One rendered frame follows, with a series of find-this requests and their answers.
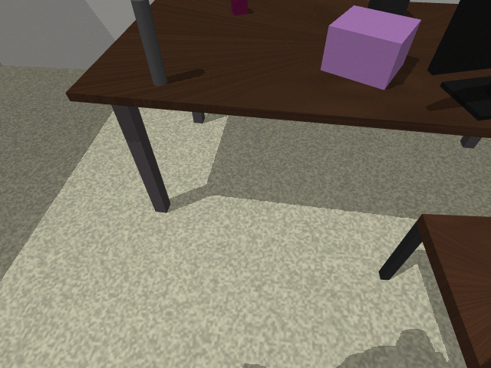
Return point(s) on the table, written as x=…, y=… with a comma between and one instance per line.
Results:
x=267, y=64

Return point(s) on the chair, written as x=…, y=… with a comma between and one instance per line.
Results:
x=459, y=251

